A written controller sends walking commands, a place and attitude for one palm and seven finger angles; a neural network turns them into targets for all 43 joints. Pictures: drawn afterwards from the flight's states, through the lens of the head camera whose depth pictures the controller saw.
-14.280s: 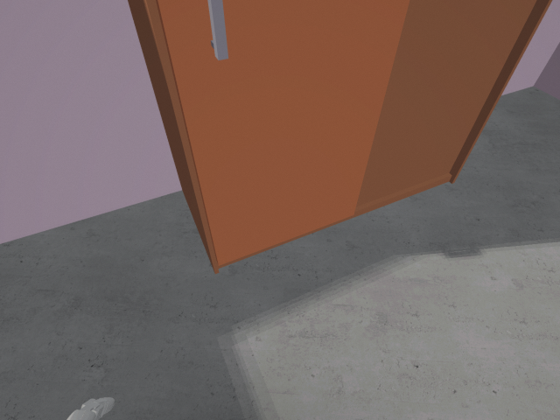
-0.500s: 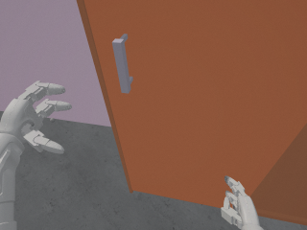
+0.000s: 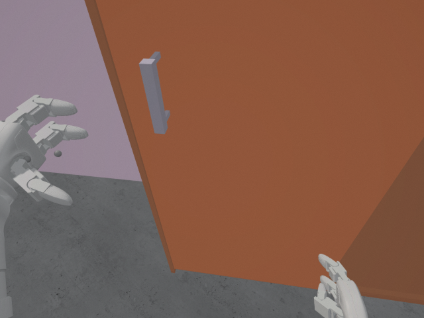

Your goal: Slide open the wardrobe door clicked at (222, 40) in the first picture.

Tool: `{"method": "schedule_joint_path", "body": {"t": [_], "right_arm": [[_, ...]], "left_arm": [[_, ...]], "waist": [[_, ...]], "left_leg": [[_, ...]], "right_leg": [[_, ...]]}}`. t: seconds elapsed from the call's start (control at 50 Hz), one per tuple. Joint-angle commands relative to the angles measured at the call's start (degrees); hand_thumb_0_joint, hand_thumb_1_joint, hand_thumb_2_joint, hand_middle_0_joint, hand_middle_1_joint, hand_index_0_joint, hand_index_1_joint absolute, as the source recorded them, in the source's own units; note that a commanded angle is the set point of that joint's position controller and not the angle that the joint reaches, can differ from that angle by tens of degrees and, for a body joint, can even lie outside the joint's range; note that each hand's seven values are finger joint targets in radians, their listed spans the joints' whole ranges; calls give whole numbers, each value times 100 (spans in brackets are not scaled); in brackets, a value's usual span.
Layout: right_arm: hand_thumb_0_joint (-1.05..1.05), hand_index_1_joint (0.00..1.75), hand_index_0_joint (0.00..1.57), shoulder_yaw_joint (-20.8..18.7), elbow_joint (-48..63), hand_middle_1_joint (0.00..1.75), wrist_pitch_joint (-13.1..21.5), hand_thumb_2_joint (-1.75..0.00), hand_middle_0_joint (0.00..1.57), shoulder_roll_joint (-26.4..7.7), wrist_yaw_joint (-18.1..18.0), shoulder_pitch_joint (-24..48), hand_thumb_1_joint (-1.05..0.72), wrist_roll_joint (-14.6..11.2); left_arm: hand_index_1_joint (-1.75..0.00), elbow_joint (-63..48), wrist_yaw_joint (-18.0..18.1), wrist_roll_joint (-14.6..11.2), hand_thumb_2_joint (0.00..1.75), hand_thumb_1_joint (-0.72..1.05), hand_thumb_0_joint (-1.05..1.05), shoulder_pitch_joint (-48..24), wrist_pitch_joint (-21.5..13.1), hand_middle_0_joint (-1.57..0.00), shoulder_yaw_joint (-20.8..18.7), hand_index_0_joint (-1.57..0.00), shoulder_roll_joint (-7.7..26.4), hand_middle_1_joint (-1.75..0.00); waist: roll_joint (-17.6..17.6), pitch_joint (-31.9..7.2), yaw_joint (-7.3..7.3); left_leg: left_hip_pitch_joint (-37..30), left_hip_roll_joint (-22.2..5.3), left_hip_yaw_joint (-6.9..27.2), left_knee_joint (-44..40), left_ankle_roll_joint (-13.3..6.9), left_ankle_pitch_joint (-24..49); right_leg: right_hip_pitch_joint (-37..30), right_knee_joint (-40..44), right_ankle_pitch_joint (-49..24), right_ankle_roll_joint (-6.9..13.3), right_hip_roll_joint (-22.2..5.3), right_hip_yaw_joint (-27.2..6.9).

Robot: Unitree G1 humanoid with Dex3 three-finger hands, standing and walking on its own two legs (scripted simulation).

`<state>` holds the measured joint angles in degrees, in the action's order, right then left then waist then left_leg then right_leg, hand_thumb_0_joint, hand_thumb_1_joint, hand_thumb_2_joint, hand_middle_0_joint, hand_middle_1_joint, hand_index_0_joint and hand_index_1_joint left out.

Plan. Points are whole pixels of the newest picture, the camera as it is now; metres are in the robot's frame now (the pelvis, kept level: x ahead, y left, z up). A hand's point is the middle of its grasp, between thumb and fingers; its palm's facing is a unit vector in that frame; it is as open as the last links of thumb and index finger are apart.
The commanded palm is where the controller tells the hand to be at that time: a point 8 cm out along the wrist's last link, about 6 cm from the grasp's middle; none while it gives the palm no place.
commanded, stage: raise the hand with hooked fingers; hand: left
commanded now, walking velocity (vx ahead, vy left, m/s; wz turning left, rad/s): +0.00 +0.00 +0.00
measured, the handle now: (158, 93) +0.48 +0.17 +0.22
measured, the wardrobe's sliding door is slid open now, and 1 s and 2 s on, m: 0.00 0.00 0.00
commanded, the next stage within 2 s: move the hooked fingers beside the handle in 0.18 s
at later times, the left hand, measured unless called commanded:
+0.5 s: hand (46, 144) +0.29 +0.29 +0.23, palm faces +0.10 -0.99 -0.10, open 14.0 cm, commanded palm +0.26 +0.32 +0.24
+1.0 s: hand (85, 129) +0.34 +0.26 +0.23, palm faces +0.02 -1.00 -0.08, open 14.0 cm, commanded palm +0.31 +0.30 +0.23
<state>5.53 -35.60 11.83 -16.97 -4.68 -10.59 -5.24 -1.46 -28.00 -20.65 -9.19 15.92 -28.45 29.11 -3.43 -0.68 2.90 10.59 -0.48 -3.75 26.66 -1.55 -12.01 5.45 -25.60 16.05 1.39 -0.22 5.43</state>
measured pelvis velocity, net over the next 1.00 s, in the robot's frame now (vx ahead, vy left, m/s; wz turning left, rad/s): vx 0.02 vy -0.01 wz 0.01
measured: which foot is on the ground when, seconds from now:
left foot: down 0.00-1.00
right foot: down 0.00-1.00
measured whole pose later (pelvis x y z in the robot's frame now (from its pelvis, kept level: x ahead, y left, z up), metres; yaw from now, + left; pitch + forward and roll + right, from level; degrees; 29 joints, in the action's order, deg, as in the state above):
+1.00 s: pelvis +0.02 -0.01 +0.00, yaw +1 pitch -2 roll +0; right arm 5.0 -37.2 9.4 -17.4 -5.3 -11.0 -5.8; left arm 13.5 -25.2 -16.8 -22.3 16.2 -24.6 28.8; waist -3.5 -0.5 2.7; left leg 11.5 -0.2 -3.0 25.8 -1.1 -12.5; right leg 6.3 -25.0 16.9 1.6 -0.3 6.0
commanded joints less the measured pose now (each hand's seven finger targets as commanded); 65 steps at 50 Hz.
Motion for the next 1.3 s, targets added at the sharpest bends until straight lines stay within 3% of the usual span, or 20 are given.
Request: {"method": "schedule_joint_path", "body": {"t": [0.0, 0.06, 0.1, 0.16, 0.22, 0.3, 0.36, 0.4, 0.5, 0.56, 0.6, 0.68, 0.7, 0.76, 0.8, 0.88, 0.92, 1.02, 1.14, 1.28], "right_arm": [[0, 30, 20, -268, 857, 30, 334, -90, 20, -562, -29, 995, -90, 13], [0, 30, 20, -259, 848, 30, 288, -90, 20, -634, -68, 983, -90, -80], [0, 30, 20, -260, 944, 30, 288, -90, 20, -626, -59, 976, -90, -108], [0, 30, 20, -255, 1126, 30, 309, -90, 20, -587, -69, 1032, -90, -85], [0, 30, 20, -208, 1122, 30, 329, -90, 20, -533, -52, 1073, -90, -12], [0, 30, 20, -226, 866, 30, 312, -90, 20, -555, -16, 994, -90, 24], [0, 30, 20, -216, 831, 30, 289, -90, 20, -534, -19, 1042, -90, -49], [0, 30, 20, -223, 850, 30, 266, -90, 20, -552, -31, 1027, -90, -76], [0, 30, 20, -184, 961, 30, 309, -90, 20, -479, -104, 1010, -90, -71], [0, 30, 20, -204, 884, 30, 334, -90, 20, -502, -132, 973, -90, -13], [0, 30, 20, -208, 819, 30, 307, -90, 20, -518, -87, 950, -90, 30], [0, 30, 20, -243, 789, 30, 148, -90, 20, -537, -14, 979, -90, -24], [0, 30, 20, -270, 849, 30, 98, -90, 20, -570, 19, 957, -90, -19], [0, 30, 20, -287, 1009, 30, 27, -90, 20, -559, 36, 995, -90, -66], [0, 30, 20, -278, 1066, 30, 29, -90, 20, -526, 27, 958, -90, -67], [0, 30, 20, -288, 993, 30, 129, -90, 20, -529, -79, 871, -90, -53], [0, 30, 20, -309, 854, 30, 132, -90, 20, -578, -106, 790, -90, -34], [0, 30, 20, -335, 769, 30, 114, -90, 20, -612, -116, 725, -90, -48], [0, 30, 20, -360, 890, 30, 71, -90, 20, -622, -68, 694, -90, -57], [0, 30, 20, -365, 857, 30, 25, -90, 20, -628, -81, 627, -90, -68]], "left_arm": [[-120, -381, 335, -41, 30, -50, 0, -2038, -245, -30, -1041, -30, 2135, -120], [-120, 138, 203, 131, 30, -50, 0, -2359, 268, -30, -300, -30, 1696, -120], [-120, 116, 47, 166, 30, -50, 0, -2288, 369, -30, 98, -30, 1416, -120], [-120, -847, -132, 127, 30, -50, 0, -2474, 142, -30, -174, -30, 1815, -120], [-120, -1383, -127, -98, 30, -50, 0, -2266, -298, -30, -789, -30, 2226, -120], [-120, -488, 45, -182, 30, -50, 0, -2095, -367, -30, -1201, -30, 2405, -120], [-120, -23, 130, -4, 30, -50, 0, -2447, -22, -30, -457, -30, 1743, -120], [-120, 143, 102, 132, 30, -50, 0, -2637, 186, -30, 49, -30, 1416, -120], [-120, -651, 77, 276, 30, -50, 0, -3564, -84, -30, 501, -30, 1350, -120], [-120, -608, 197, 162, 30, -50, 0, -3686, -427, -30, -87, -30, 1753, -120], [-120, -291, 314, 136, 30, -50, 0, -3342, -460, -30, -454, -30, 2022, -120], [-120, 650, 508, 286, 30, -50, 0, -2962, -60, -30, -456, -30, 1881, -120], [-120, 679, 520, 322, 30, -50, 0, -2750, 52, -30, -564, -30, 2003, -120], [-120, 426, 416, 377, 30, -50, 0, -2881, 175, -30, -230, -30, 1758, -120], [-120, 201, 315, 334, 30, -50, 0, -2958, 56, -30, -28, -30, 1596, -120], [-120, -73, 233, 236, 30, -50, 0, -3772, -372, -30, -49, -30, 1710, -120], [-120, 201, 280, 222, 30, -50, 0, -3853, -463, -30, -226, -30, 1909, -120], [-120, 809, 377, 378, 30, -50, 0, -3940, -367, -30, -66, -30, 1815, -120], [-120, 929, 314, 396, 30, -50, 0, -3903, -397, -30, -87, -30, 1868, -120], [-120, 1319, 421, 416, 30, -50, 0, -4233, -459, -30, 135, -30, 1618, -120]], "waist": [[-397, -430, 213], [-472, -223, 29], [-59, -463, 9], [-93, -1441, 33], [-19, -1807, 147], [-36, -1029, 226], [-552, -424, 61], [-418, -379, -2], [-190, -1260, -140], [-94, -1746, -52], [-77, -1671, 126], [-5, -992, 140], [138, -1075, 235], [-39, -1154, 93], [213, -1318, 24], [-122, -1615, -109], [-80, -1470, -118], [-159, -1297, -97], [104, -1671, -51], [148, -1391, -138]], "left_leg": [[-757, -5, 583, -418, -43, 699], [-661, -16, 619, -495, -21, 332], [-780, -27, 655, -422, -49, 424], [-1240, 59, 669, -261, -85, 786], [-1381, 80, 681, -237, -80, 1110], [-1009, 56, 640, -301, -73, 993], [-859, 16, 647, -455, -11, 619], [-838, -6, 670, -443, -9, 550], [-1333, 29, 756, -356, -57, 571], [-1529, 51, 792, -335, -52, 884], [-1337, 60, 756, -351, -37, 1029], [-809, 30, 604, -430, -44, 996], [-737, 38, 598, -416, -58, 1157], [-853, 37, 500, -298, -77, 1295], [-989, 9, 504, -213, -94, 1415], [-1360, 51, 544, -157, -112, 1260], [-1247, 46, 531, -165, -126, 1147], [-1065, 55, 498, -192, -125, 1227], [-1105, 62, 490, -116, -149, 1556], [-986, 33, 499, -159, -133, 1255]], "right_leg": [[708, 611, -990, 20, 19, -239], [984, 585, -646, -22, -24, -249], [915, 573, -748, -41, -30, -313], [601, 409, -1153, -32, -13, -321], [295, 388, -1462, -3, 62, -252], [523, 537, -1356, 11, 77, -200], [964, 547, -960, 23, 21, -181], [984, 580, -883, 23, -12, -251], [840, 499, -855, 15, 27, -244], [570, 434, -1144, 31, 50, -207], [424, 459, -1293, 52, 47, -203], [566, 438, -1412, 26, -24, -172], [388, 436, -1566, 41, -28, -186], [462, 368, -1872, 1, -66, -248], [435, 343, -2005, -9, -44, -259], [568, 361, -1802, -20, 2, -301], [609, 440, -1747, -34, -11, -354], [592, 406, -1886, -28, -62, -362], [355, 262, -2378, -42, -77, -361], [648, 302, -1939, -31, -57, -330]]}}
